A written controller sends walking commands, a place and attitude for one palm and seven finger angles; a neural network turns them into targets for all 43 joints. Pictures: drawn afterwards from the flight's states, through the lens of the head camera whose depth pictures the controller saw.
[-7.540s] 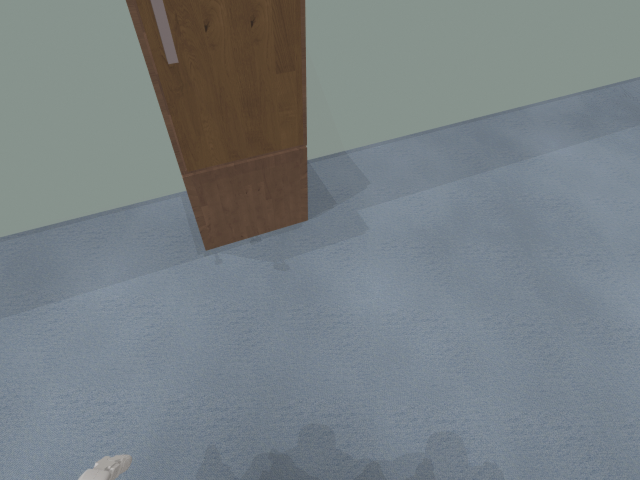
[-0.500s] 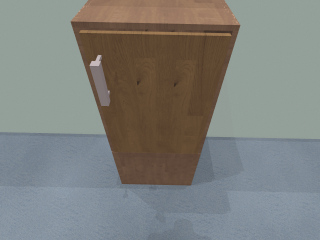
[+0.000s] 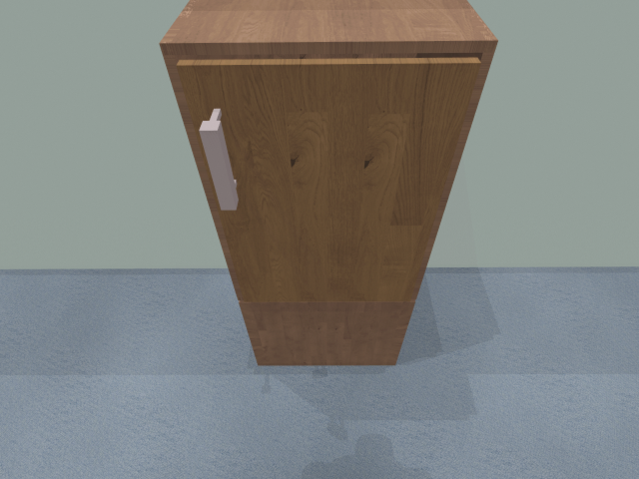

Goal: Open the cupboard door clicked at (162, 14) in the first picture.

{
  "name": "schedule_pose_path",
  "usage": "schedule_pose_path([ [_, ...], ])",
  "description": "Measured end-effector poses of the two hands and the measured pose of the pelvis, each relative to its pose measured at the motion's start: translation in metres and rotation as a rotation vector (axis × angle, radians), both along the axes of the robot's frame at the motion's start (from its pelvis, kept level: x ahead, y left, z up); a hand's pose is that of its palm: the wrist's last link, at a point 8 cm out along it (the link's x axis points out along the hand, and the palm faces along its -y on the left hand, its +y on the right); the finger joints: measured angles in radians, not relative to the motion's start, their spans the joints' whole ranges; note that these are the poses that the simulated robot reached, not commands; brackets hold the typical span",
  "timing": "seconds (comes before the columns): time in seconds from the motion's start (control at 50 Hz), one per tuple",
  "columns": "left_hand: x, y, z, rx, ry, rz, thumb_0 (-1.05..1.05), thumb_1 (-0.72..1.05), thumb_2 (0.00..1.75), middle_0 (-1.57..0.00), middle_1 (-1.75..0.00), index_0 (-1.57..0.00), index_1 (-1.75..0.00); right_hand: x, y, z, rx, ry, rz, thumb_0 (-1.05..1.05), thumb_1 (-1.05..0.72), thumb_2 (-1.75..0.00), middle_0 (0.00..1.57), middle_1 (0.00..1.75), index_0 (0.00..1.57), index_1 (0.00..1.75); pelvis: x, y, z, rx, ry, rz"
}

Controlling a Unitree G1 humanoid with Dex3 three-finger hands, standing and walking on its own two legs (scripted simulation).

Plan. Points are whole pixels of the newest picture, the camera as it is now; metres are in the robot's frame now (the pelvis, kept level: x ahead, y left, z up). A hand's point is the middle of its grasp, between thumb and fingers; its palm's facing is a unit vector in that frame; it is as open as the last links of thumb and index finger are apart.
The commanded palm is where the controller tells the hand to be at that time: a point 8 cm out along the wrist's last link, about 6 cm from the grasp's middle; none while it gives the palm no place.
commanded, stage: look again from close up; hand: left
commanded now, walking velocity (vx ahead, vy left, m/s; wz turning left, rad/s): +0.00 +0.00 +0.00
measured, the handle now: (223, 160) +0.54 +0.19 +0.11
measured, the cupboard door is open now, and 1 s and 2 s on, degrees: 0 0 0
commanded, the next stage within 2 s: raise the hand with hooked fingers in 0.10 s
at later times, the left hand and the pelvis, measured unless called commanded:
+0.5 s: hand (203, 383) +0.22 +0.16 +0.02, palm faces +0.09 -1.00 +0.00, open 7.9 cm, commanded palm +0.13 +0.23 -0.03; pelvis +0.00 -0.01 -0.03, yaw +0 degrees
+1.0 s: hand (168, 389) +0.22 +0.20 +0.02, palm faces -0.01 -1.00 -0.04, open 10.9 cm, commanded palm +0.17 +0.26 +0.03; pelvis -0.02 -0.02 -0.05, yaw +2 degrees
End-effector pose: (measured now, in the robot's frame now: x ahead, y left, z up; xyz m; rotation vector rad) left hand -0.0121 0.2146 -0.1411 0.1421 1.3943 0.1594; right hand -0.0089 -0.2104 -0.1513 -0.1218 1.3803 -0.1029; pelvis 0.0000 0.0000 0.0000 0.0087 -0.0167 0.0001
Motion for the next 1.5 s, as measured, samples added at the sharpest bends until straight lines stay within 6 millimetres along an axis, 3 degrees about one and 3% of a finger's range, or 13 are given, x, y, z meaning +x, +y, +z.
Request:
schedule_pose_path([
  [0.24,0.021,0.009,0.004,0.022,-0.032,0.031,0.01,0.92,0.9,-0.2,-0.3,-0.2,-0.3,-0.001,0.005,0.002,-0.001,0.021,-0.014,0.01,-0.92,-0.9,0.2,0.3,0.2,0.3,0.006,0.002,0.0,-0.006,0.015,-0.004],
  [0.34,0.123,0.032,0.087,0.142,-0.658,0.089,0.04,0.92,0.88,-0.2,-0.32,-0.21,-0.32,0.048,-0.027,0.017,-0.098,-0.294,-0.014,0.03,-0.93,-0.9,0.21,0.3,0.2,0.3,0.008,0.002,-0.004,-0.001,0.027,0.019],
  [0.4,0.182,0.023,0.14,0.117,-1.016,0.03,0.03,0.87,0.87,-0.2,-0.34,-0.2,-0.34,0.094,-0.044,0.031,-0.136,-0.503,0.009,0.02,-0.93,-0.9,0.21,0.3,0.2,0.3,0.004,0.001,-0.01,-0.004,0.053,0.033],
  [0.46,0.212,0.005,0.165,0.006,-1.293,-0.036,0.02,0.81,0.85,-0.2,-0.37,-0.21,-0.38,0.139,-0.056,0.051,-0.16,-0.687,0.036,0.02,-0.92,-0.9,0.2,0.3,0.2,0.3,0.0,-0.004,-0.02,0.003,0.106,0.018],
  [0.56,0.186,-0.007,0.135,-0.14,-1.367,-0.126,0.01,0.69,0.8,-0.21,-0.44,-0.22,-0.44,0.199,-0.065,0.081,-0.179,-0.873,0.129,0.01,-0.92,-0.9,0.2,0.3,0.2,0.3,-0.006,-0.017,-0.04,0.01,0.155,0.007],
  [0.62,0.148,0.007,0.108,-0.106,-1.239,-0.073,0.01,0.61,0.77,-0.22,-0.49,-0.23,-0.49,0.225,-0.061,0.088,-0.181,-0.918,0.194,0.01,-0.91,-0.9,0.2,0.3,0.19,0.3,-0.008,-0.023,-0.049,0.003,0.168,0.02],
  [0.68,0.116,0.027,0.106,0.007,-1.203,0.009,0.01,0.54,0.74,-0.23,-0.53,-0.23,-0.53,0.24,-0.051,0.083,-0.161,-0.936,0.252,0.01,-0.91,-0.9,0.2,0.3,0.19,0.3,-0.01,-0.026,-0.055,-0.017,0.176,0.045],
  [0.76,0.114,0.04,0.139,0.115,-1.387,0.002,0.01,0.44,0.7,-0.23,-0.59,-0.23,-0.59,0.239,-0.03,0.058,-0.101,-0.906,0.309,0.0,-0.91,-0.9,0.2,0.3,0.19,0.3,-0.016,-0.029,-0.063,-0.044,0.185,0.076],
  [0.88,0.176,0.022,0.163,-0.058,-1.467,-0.257,0.01,0.3,0.65,-0.24,-0.68,-0.24,-0.68,0.195,-0.01,0.019,-0.012,-0.781,0.244,0.01,-0.91,-0.9,0.21,0.3,0.2,0.3,-0.026,-0.029,-0.064,-0.053,0.182,0.074],
  [0.98,0.207,0.033,0.161,-0.139,-1.279,-0.216,0.01,0.18,0.59,-0.25,-0.75,-0.26,-0.76,0.144,-0.021,0.017,-0.025,-0.678,0.101,0.01,-0.9,-0.9,0.21,0.3,0.2,0.3,-0.022,-0.025,-0.049,-0.027,0.168,0.038],
  [1.1,0.195,0.066,0.188,0.016,-1.371,-0.073,0.0,0.05,0.54,-0.26,-0.84,-0.26,-0.85,0.112,-0.047,0.029,-0.112,-0.616,0.068,0.01,-0.9,-0.9,0.21,0.3,0.2,0.3,-0.016,-0.018,-0.037,-0.02,0.151,0.024],
  [1.26,0.202,0.072,0.187,-0.051,-1.363,-0.154,0.0,-0.14,0.46,-0.27,-0.96,-0.27,-0.97,0.128,-0.057,0.047,-0.191,-0.667,0.121,0.01,-0.91,-0.9,0.2,0.3,0.2,0.3,-0.019,-0.006,-0.032,-0.034,0.122,0.038],
  [1.5,0.23,0.11,0.238,-0.015,-1.455,-0.1,-0.01,-0.41,0.34,-0.29,-1.14,-0.3,-1.14,0.182,-0.005,0.08,-0.093,-0.856,0.175,0.01,-0.91,-0.9,0.2,0.3,0.2,0.3,-0.011,0.005,-0.019,-0.034,0.064,0.039],
])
